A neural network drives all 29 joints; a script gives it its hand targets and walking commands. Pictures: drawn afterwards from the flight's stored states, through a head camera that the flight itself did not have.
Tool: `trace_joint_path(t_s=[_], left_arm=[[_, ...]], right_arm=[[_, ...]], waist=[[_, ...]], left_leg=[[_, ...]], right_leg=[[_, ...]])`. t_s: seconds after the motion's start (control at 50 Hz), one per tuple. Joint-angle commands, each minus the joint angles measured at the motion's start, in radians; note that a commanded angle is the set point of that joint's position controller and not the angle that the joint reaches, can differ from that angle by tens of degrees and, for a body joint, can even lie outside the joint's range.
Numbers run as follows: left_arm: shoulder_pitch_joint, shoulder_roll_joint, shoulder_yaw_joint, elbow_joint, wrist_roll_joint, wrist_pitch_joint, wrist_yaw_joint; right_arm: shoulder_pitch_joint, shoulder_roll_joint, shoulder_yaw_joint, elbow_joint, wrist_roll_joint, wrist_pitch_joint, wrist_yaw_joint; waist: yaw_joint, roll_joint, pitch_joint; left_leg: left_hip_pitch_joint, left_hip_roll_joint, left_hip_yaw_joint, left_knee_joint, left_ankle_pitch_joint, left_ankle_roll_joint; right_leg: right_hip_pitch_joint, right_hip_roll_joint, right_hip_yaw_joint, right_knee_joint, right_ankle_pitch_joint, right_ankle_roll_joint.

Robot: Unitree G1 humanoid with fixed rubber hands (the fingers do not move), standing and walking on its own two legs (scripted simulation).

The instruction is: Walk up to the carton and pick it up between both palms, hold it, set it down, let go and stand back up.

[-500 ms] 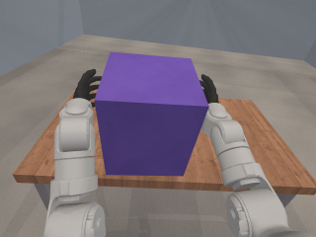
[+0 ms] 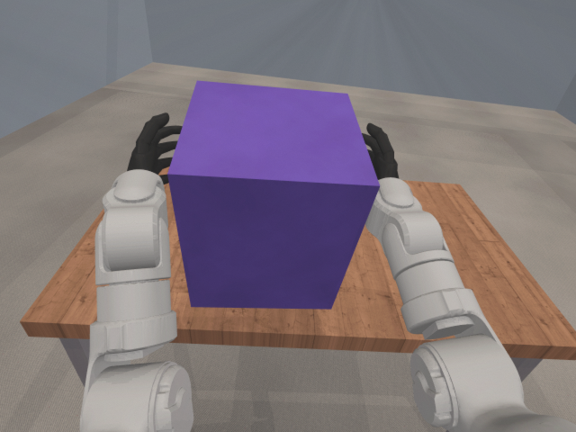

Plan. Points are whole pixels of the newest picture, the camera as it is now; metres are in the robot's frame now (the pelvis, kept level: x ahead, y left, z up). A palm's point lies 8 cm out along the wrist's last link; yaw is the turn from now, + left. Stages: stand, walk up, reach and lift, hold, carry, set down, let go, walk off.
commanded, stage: hold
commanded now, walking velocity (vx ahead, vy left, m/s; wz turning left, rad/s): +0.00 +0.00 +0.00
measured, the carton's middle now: (268, 201) +0.39 +0.01 +0.19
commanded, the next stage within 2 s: set down in 0.76 s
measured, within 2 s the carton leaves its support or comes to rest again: neither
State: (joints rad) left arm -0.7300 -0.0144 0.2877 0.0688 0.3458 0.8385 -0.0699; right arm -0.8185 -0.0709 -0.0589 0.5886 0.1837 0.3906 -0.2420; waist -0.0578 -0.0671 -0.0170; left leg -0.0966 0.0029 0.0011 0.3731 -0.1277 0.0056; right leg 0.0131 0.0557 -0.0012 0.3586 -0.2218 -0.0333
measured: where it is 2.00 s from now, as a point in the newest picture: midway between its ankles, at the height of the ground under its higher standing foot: outside the picture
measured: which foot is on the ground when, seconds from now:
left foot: down 0.00-1.00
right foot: down 0.00-1.00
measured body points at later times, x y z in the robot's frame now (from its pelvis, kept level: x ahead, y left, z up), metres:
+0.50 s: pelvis -0.01 +0.00 +0.00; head -0.08 +0.03 +0.44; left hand +0.35 +0.16 +0.24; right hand +0.37 -0.14 +0.23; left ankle +0.06 +0.11 -0.74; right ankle +0.00 -0.09 -0.74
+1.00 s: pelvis +0.00 +0.00 +0.00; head -0.07 +0.03 +0.44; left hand +0.38 +0.16 +0.25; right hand +0.39 -0.14 +0.24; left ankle +0.06 +0.11 -0.74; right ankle +0.00 -0.09 -0.74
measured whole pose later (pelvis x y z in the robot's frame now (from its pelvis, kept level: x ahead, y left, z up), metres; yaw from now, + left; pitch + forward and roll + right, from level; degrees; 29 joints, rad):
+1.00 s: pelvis +0.00 +0.00 +0.00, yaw +0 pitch -9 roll +0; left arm -0.75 -0.01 0.30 0.17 0.35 0.75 -0.08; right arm -0.82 -0.07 -0.07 0.64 0.18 0.33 -0.25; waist -0.06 -0.08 -0.01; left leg -0.09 0.00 0.00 0.37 -0.13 0.01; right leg 0.02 0.06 0.00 0.36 -0.22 -0.03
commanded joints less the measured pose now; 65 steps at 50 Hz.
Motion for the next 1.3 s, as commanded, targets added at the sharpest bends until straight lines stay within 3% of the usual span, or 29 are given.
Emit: trace_joint_path(t_s=[0.0,0.08,0.14,0.22,0.26,0.32,0.38,0.44,0.54,0.6,0.66,0.74,0.76,0.82,0.94,1.06,1.14,1.22,1.28], left_arm=[[-0.524,-0.48,-0.384,-0.082,-0.136,-0.021,-0.15],[-0.606,-0.563,-0.519,-0.221,-0.238,-0.064,-0.113],[-0.538,-0.541,-0.508,-0.212,-0.22,-0.057,-0.1],[-0.42,-0.445,-0.347,-0.06,-0.096,0.004,-0.142],[-0.428,-0.43,-0.308,-0.033,-0.071,0.018,-0.166],[-0.525,-0.465,-0.349,-0.08,-0.107,-0.009,-0.173],[-0.664,-0.548,-0.455,-0.153,-0.196,-0.066,-0.135],[-0.696,-0.578,-0.497,-0.141,-0.233,-0.094,-0.095],[-0.582,-0.481,-0.351,0.03,-0.122,-0.052,-0.111],[-0.596,-0.455,-0.302,0.071,-0.093,-0.039,-0.132],[-0.673,-0.501,-0.359,0.022,-0.147,-0.066,-0.127],[-0.75,-0.585,-0.494,-0.097,-0.25,-0.117,-0.079],[-0.745,-0.532,-0.465,0.013,-0.235,-0.138,-0.092],[-0.705,-0.52,-0.436,0.038,-0.204,-0.15,-0.099],[-0.612,-0.463,-0.301,0.067,-0.096,-0.162,-0.151],[-0.584,-0.493,-0.314,0.063,-0.074,-0.25,-0.155],[-0.494,-0.458,-0.274,0.112,-0.036,-0.275,-0.159],[-0.441,-0.418,-0.227,0.156,-0.004,-0.275,-0.176],[-0.467,-0.425,-0.235,0.133,-0.014,-0.295,-0.175]], right_arm=[[-0.728,0.504,0.3,-0.332,0.126,-0.028,0.12],[-0.804,0.563,0.397,-0.537,0.192,-0.06,0.104],[-0.758,0.548,0.426,-0.549,0.197,-0.045,0.093],[-0.674,0.468,0.34,-0.349,0.128,0.004,0.104],[-0.673,0.451,0.295,-0.287,0.101,0.015,0.115],[-0.731,0.485,0.28,-0.322,0.103,-0.009,0.129],[-0.839,0.553,0.318,-0.421,0.13,-0.057,0.141],[-0.875,0.582,0.338,-0.445,0.133,-0.081,0.147],[-0.783,0.519,0.248,-0.257,0.061,-0.053,0.157],[-0.774,0.491,0.197,-0.193,0.044,-0.045,0.171],[-0.839,0.524,0.203,-0.251,0.06,-0.071,0.175],[-0.912,0.603,0.299,-0.398,0.115,-0.112,0.163],[-0.894,0.593,0.268,-0.352,0.101,-0.101,0.147],[-0.875,0.598,0.272,-0.332,0.077,-0.12,0.135],[-0.801,0.544,0.216,-0.269,0.005,-0.169,0.138],[-0.788,0.558,0.195,-0.305,-0.062,-0.296,0.152],[-0.696,0.539,0.193,-0.247,-0.099,-0.331,0.158],[-0.627,0.503,0.166,-0.181,-0.127,-0.341,0.163],[-0.629,0.503,0.161,-0.182,-0.135,-0.368,0.168]], waist=[[-0.062,0.071,-0.298],[-0.064,0.102,-0.53],[-0.048,0.098,-0.507],[-0.034,0.065,-0.249],[-0.04,0.053,-0.188],[-0.046,0.058,-0.236],[-0.045,0.092,-0.386],[-0.037,0.101,-0.456],[-0.031,0.064,-0.254],[-0.032,0.063,-0.182],[-0.042,0.079,-0.266],[-0.045,0.105,-0.47],[-0.029,0.044,-0.402],[-0.024,0.049,-0.411],[-0.019,0.056,-0.314],[0.013,0.075,-0.341],[0.037,0.046,-0.297],[0.037,0.026,-0.203],[0.037,0.037,-0.211]], left_leg=[[0.256,-0.017,0.024,-0.069,0.116,0.014],[0.35,-0.02,0.001,0.01,0.336,-0.022],[0.367,-0.024,-0.005,0.02,0.357,-0.021],[0.278,-0.024,0.021,-0.061,0.126,0.016],[0.244,-0.019,0.03,-0.097,0.045,0.03],[0.221,-0.012,0.034,-0.098,0.036,0.026],[0.247,-0.008,0.021,-0.065,0.111,0.005],[0.284,-0.004,0.01,-0.045,0.126,0.0],[0.203,-0.003,0.029,-0.107,-0.062,0.039],[0.159,0.003,0.036,-0.138,-0.145,0.049],[0.163,0.007,0.029,-0.128,-0.114,0.034],[0.259,0.003,0.01,-0.063,0.052,0.004],[0.215,-0.01,0.053,-0.074,0.038,0.028],[0.232,-0.013,0.053,-0.068,0.065,0.028],[0.249,-0.017,0.06,-0.091,0.051,0.03],[0.304,-0.004,0.061,-0.074,0.133,0.008],[0.308,-0.006,0.074,-0.077,0.141,0.017],[0.277,-0.007,0.082,-0.104,0.065,0.034],[0.276,-0.003,0.082,-0.103,0.078,0.029]], right_leg=[[-0.041,-0.021,-0.058,-0.116,0.215,0.087],[-0.01,-0.005,-0.062,-0.073,0.439,0.101],[-0.013,-0.007,-0.058,-0.071,0.485,0.108],[-0.048,-0.025,-0.055,-0.115,0.281,0.099],[-0.057,-0.028,-0.055,-0.13,0.177,0.089],[-0.065,-0.024,-0.059,-0.125,0.119,0.08],[-0.077,-0.012,-0.065,-0.102,0.167,0.075],[-0.113,-0.014,-0.062,-0.102,0.166,0.077],[-0.128,-0.033,-0.054,-0.138,-0.019,0.072],[-0.138,-0.027,-0.063,-0.146,-0.118,0.062],[-0.131,-0.021,-0.066,-0.132,-0.074,0.061],[-0.132,-0.021,-0.062,-0.11,0.096,0.071],[-0.085,-0.031,-0.039,-0.131,0.124,0.095],[-0.061,-0.032,-0.044,-0.12,0.182,0.106],[-0.015,-0.039,-0.066,-0.123,0.171,0.109],[-0.008,-0.04,-0.092,-0.114,0.208,0.103],[0.015,-0.046,-0.092,-0.118,0.23,0.108],[0.0,-0.056,-0.095,-0.131,0.163,0.11],[-0.01,-0.054,-0.103,-0.128,0.159,0.105]])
